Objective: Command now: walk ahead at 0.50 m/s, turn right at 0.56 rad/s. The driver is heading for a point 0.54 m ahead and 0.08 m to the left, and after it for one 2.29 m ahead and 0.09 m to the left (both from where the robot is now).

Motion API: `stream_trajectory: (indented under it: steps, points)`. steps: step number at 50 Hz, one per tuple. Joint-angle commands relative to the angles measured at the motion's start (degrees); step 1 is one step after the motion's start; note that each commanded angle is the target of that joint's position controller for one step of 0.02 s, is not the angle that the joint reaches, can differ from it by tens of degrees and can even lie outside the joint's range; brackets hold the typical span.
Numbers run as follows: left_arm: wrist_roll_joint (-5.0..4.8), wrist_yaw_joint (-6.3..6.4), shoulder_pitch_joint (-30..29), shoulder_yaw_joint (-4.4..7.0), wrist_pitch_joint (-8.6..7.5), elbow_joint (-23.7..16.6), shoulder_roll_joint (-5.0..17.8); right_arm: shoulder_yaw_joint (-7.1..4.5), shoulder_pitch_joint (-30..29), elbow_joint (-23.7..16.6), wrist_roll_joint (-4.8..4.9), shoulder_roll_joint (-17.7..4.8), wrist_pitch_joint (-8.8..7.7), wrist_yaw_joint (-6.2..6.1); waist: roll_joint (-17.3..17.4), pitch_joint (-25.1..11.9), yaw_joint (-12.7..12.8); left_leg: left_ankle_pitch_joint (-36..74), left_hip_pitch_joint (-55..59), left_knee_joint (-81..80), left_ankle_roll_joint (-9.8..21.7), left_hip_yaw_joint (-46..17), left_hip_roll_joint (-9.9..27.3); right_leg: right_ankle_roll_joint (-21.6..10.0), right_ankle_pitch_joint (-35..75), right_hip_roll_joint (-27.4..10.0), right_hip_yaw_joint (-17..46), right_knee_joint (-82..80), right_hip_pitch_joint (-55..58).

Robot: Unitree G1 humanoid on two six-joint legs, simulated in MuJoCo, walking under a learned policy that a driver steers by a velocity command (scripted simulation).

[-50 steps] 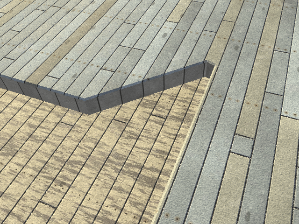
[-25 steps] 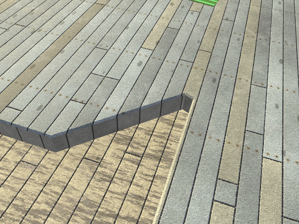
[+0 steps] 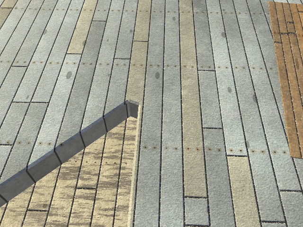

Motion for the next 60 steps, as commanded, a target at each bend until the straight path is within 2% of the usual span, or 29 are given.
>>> stream_trajectory:
  steps: [1,7,8,13,16,17,18,19,20,21,22,24,26,29,34,38,40,42,43,44,45,46,47,48,49,50,53,57,60]
  points:
    - [0.04,-0.29,0.69,2.02,-1.59,-3.22,7.83,-0.8,6.2,-3.11,-0.42,-3.5,1.95,0.26,-1.79,-6.28,-2.6,4.24,-0.96,-2.17,-1.04,4.1,-2.36,-8.44,12.37,-10.99,14.77,-12.82,1.56]
    - [0.57,0.18,4.74,1.47,-1.68,-2.63,6.98,-0.49,-5.05,-7.75,-0.31,-4.16,1.26,-0.26,-1.53,-2.92,1.38,14.7,-8.09,-13.21,-2.55,2.27,-2.65,-7.23,5.78,-11.39,20.06,-13.71,4.82]
    - [0.36,0.53,5.4,0.85,-1.98,-2.69,5.26,-0.49,-3.56,-7.22,0.29,-4.95,0.42,-0.44,-2.59,-2.95,1.59,12.66,-9.09,-18.1,-1.56,-1.73,0.38,-7.81,5.17,-16.5,22.35,-13.97,9.24]
    - [1.12,0.77,11.33,0.83,-3.18,0.57,7.57,-0.63,-10.13,-9.01,0.44,-5.37,-0.69,0.88,-0.48,0.42,6.02,13.08,-11.54,-27.58,3.58,2.48,-2.61,-5.32,21.93,-18.76,19.26,-11.51,20.45]
    - [1.53,1.14,10.22,0.55,-3.25,1.73,8.42,-0.76,-7.91,-8.65,0.99,-5.03,-1.02,1.23,-1.0,0.27,4.78,8.88,-5.51,-31.62,6.65,5.35,-6.14,-2.98,38.82,-17.81,14.62,-7.53,22.28]
    - [1.64,1.24,8.92,0.41,-3.32,1.57,8.72,-1.11,-4.15,-7.36,1.22,-5.32,-1.09,1.04,-1.36,-2.01,2.91,7.79,1.75,-33.34,7.73,6.79,-8.59,-1.72,48.99,-16.83,12.38,-3.1,20.9]
    - [1.56,1.25,7.59,0.3,-3.31,1.45,9.13,-1.8,3.41,-4.86,1.42,-6.11,-1.29,0.67,-1.06,-6.14,-1.08,9.98,11.76,-35.83,9.05,6.73,-10.15,-0.07,55.14,-15.51,9.91,5.33,18.81]
    - [1.17,1.36,4.36,0.1,-3.55,0.58,9.43,-2.75,14.04,-2.15,1.19,-7.85,-1.58,0.08,-1.4,-10.78,-7.38,12.55,26.43,-37.78,11.88,0.75,-6.19,1.81,48.78,-14.17,7.71,16.88,9.67]
    - [-0.03,1.13,4.13,-0.81,-3.91,-1.76,6.51,-4.7,22.71,-1.28,0.5,-13.99,-1.38,-0.49,6.3,-17.24,-10.58,5.7,41.03,-41.7,19.44,-23.33,9.38,5.34,21.77,-6.31,2.06,38.56,-5.78]
    - [0.8,0.77,6.12,-0.78,-4.03,-2.0,6.89,-4.6,19.98,-0.37,1.61,-12.64,-0.69,0.13,9.92,-16.66,-5.67,9.59,42.75,-47.32,24.09,-42.29,15.9,6.36,-15.54,-1.02,2.96,47.87,-16.85]
    - [2.35,0.61,2.5,-1.04,-3.96,-3.03,7.35,-4.16,14.97,-1.45,2.49,-10.04,-0.4,0.79,2.51,-9.82,-4.3,6.44,36.72,-48.0,24.32,-38.27,14.69,6.01,-12.56,-5.16,6.91,50.32,-21.16]
    - [2.27,0.1,-2.57,-1.66,-4.03,-5.13,5.99,-3.52,10.29,-1.82,1.89,-6.96,-0.73,0.94,-3.3,-2.97,-2.01,9.82,25.79,-50.85,21.18,-28.81,10.76,6.22,-8.42,-9.05,6.63,45.62,-21.42]
    - [2.8,-0.16,-1.32,-2.06,-2.38,-5.35,5.02,-3.21,9.23,-1.04,1.78,-6.53,-1.75,0.85,-1.2,-1.87,0.6,16.69,20.18,-52.36,17.84,-22.87,6.14,7.44,-7.57,-11.03,5.68,40.31,-18.84]
    - [2.77,-0.48,-3.54,-2.52,-1.26,-6.84,3.84,-3.84,11.68,0.25,2.13,-8.62,-2.49,0.78,0.56,-2.77,0.48,24.2,17.66,-53.75,17.4,-18.67,3.73,9.05,-2.69,-11.54,3.32,35.51,-19.28]
    - [2.36,-0.85,-15.6,-3.23,-1.06,-10.88,2.24,-4.02,15.27,1.75,2.42,-8.32,-2.25,0.22,3.63,-1.61,-3.18,25.15,17.08,-53.43,13.78,-15.62,0.29,10.47,9.04,-11.22,1.6,18.95,-18.76]
    - [1.63,-0.8,-21.9,-3.32,-1.21,-13.22,2.65,-4.64,17.78,2.32,2.04,-9.29,-1.67,-0.21,5.28,-1.92,-5.93,26.18,22.63,-49.92,13.31,-18.42,1.4,10.44,7.84,-9.7,1.87,10.83,-18.25]
    - [1.29,-0.67,-21.08,-2.99,-1.59,-13.7,3.41,-4.94,16.22,1.73,1.84,-9.76,-1.33,-0.71,6.03,-2.24,-4.65,24.96,22.81,-48.21,11.89,-20.42,2.4,9.87,5.78,-9.24,3.24,6.23,-13.24]
    - [0.98,-0.08,-14.89,-2.23,-2.09,-12.38,4.99,-5.44,12.96,0.84,1.75,-11.17,-1.09,-0.85,6.39,-3.32,-1.15,25.46,19.48,-44.51,9.61,-21.28,2.47,9.01,0.99,-8.13,3.47,2.28,-2.07]
    - [1.22,0.51,-8.2,-1.42,-2.55,-10.22,6.55,-5.41,12.62,0.99,1.89,-11.16,-1.27,-0.49,3.51,-6.25,1.77,28.73,19.01,-36.94,8.51,-19.26,0.33,7.53,0.5,-7.93,3.33,-0.53,6.01]
    - [2.47,1.17,-0.45,-0.49,-3.33,-8.6,9.21,-4.81,12.79,0.56,2.36,-8.88,-1.7,-0.14,-0.35,-12.56,4.65,23.82,15.28,-25.13,7.05,-15.7,-2.57,5.25,-2.53,-13.73,7.94,-0.37,17.17]
    - [4.06,1.86,6.86,0.46,-3.49,-8.36,12.91,-3.42,15.93,-0.9,3.43,-3.45,-1.98,-0.43,-10.0,-20.64,5.47,2.01,4.2,-9.33,5.72,-8.56,-7.65,1.78,-13.4,-27.87,25.16,-1.92,31.03]
    - [3.17,1.68,6.87,1.61,-2.28,-6.95,16.04,-3.14,21.12,-1.82,2.99,-3.8,-1.46,-0.29,-20.4,-22.74,2.41,-11.65,-7.46,0.89,4.83,-4.36,-11.1,-3.72,-17.2,-33.3,48.31,-9.97,32.32]
    - [2.19,1.22,3.2,0.73,-2.06,-7.32,10.24,-3.32,19.73,0.47,1.48,-5.69,-0.49,-0.56,-11.17,-14.61,1.0,-6.66,-10.94,4.62,5.2,-5.43,-7.03,-4.16,-22.36,-31.56,44.81,-11.19,25.64]
    - [1.55,0.82,-0.18,-0.36,-2.39,-7.61,5.39,-3.18,14.27,0.17,0.86,-5.59,-0.36,0.07,-5.73,-8.35,1.34,-1.63,-10.15,3.04,4.98,-4.83,-5.54,-3.17,-18.3,-27.76,35.19,-11.75,18.76]
    - [1.56,0.58,-1.28,-0.86,-2.67,-6.94,3.55,-3.19,10.82,-0.32,0.93,-5.44,-0.26,0.58,-5.09,-5.76,0.95,0.26,-8.05,-0.31,4.54,-4.57,-4.3,-1.86,-11.2,-24.66,27.05,-13.02,14.14]
    - [1.5,0.71,-0.56,-1.02,-3.04,-5.77,3.19,-3.24,9.17,-0.9,0.48,-5.53,0.07,0.98,-7.04,-4.83,0.33,0.11,-6.44,-2.89,4.12,-4.3,-3.67,-1.36,-4.32,-22.73,22.59,-13.58,11.76]
    - [1.0,0.4,2.35,-0.63,-4.27,-3.3,3.92,-2.81,9.39,-0.46,-0.07,-4.51,0.72,1.46,-6.44,-6.06,-1.11,1.47,-3.36,-5.49,3.62,-3.23,-4.81,-2.17,12.81,-21.18,16.09,-13.79,10.49]
    - [0.24,0.45,3.77,-0.32,-4.5,-1.43,4.62,-1.71,0.73,-3.36,-0.38,-2.84,1.23,2.08,-6.2,-3.67,-0.66,8.59,-4.44,-13.62,2.43,0.4,-4.74,-2.04,15.12,-18.84,9.62,-16.38,8.67]
    - [0.68,0.09,5.07,-0.37,-4.6,-0.93,4.91,-1.02,-3.76,-4.58,0.07,-2.46,1.13,2.16,-6.07,-3.53,0.35,14.79,0.5,-16.6,2.8,3.91,-5.37,-1.7,17.95,-17.44,5.96,-15.36,5.19]
Keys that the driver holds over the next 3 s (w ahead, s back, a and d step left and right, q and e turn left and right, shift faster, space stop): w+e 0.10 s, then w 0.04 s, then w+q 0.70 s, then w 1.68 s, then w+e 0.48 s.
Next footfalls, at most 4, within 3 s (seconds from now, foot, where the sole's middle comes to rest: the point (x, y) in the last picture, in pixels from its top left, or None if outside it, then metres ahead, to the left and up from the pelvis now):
0.38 left None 0.37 0.07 -0.77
0.88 right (186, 177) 0.68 -0.12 -0.77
1.36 left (148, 153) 0.81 0.06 -0.77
1.90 right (169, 96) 1.18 -0.06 -0.77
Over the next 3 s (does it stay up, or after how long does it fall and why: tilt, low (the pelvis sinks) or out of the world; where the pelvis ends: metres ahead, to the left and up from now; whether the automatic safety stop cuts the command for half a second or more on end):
stays up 1.55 0.12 0.00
